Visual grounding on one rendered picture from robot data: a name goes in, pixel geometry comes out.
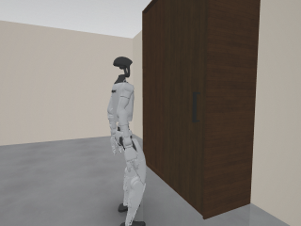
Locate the left robot shin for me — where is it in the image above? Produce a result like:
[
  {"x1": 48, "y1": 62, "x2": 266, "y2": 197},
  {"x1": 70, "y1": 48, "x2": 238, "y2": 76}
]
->
[{"x1": 123, "y1": 173, "x2": 137, "y2": 206}]

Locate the right robot hand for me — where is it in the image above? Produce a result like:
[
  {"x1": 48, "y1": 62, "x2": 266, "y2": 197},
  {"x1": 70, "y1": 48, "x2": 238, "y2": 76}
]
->
[{"x1": 124, "y1": 146, "x2": 139, "y2": 172}]

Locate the wardrobe door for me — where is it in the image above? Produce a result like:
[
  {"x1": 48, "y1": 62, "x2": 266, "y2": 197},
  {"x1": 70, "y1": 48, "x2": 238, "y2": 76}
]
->
[
  {"x1": 164, "y1": 0, "x2": 209, "y2": 213},
  {"x1": 146, "y1": 0, "x2": 166, "y2": 175}
]

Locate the handle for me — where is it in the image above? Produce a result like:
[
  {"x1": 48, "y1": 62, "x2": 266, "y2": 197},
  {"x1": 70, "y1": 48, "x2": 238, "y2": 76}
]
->
[
  {"x1": 144, "y1": 93, "x2": 147, "y2": 112},
  {"x1": 192, "y1": 91, "x2": 200, "y2": 122}
]

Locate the robot right forearm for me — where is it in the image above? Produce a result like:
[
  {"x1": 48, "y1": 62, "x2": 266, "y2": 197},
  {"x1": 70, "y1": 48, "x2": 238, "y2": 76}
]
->
[{"x1": 118, "y1": 110, "x2": 133, "y2": 149}]

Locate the robot shin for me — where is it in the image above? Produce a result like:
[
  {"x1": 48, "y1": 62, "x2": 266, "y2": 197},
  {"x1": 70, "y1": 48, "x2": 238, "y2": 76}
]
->
[
  {"x1": 123, "y1": 173, "x2": 137, "y2": 206},
  {"x1": 125, "y1": 181, "x2": 146, "y2": 226}
]

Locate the left robot hand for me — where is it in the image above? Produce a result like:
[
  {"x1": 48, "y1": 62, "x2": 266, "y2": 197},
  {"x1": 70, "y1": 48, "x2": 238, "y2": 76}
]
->
[{"x1": 110, "y1": 136, "x2": 122, "y2": 154}]

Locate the robot right upper arm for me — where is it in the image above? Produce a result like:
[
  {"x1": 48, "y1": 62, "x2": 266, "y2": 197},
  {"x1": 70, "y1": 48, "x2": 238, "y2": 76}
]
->
[{"x1": 116, "y1": 82, "x2": 135, "y2": 118}]

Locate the right robot shin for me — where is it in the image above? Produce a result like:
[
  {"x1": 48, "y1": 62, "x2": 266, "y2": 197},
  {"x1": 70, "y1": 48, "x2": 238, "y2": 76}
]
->
[{"x1": 125, "y1": 181, "x2": 146, "y2": 226}]

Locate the robot left upper arm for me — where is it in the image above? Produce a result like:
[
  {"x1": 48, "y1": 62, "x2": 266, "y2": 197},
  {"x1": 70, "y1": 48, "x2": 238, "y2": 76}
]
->
[{"x1": 107, "y1": 93, "x2": 114, "y2": 116}]

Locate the robot left forearm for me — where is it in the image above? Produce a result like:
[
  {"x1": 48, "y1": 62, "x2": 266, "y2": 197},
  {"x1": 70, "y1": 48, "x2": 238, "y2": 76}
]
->
[{"x1": 107, "y1": 113, "x2": 118, "y2": 137}]

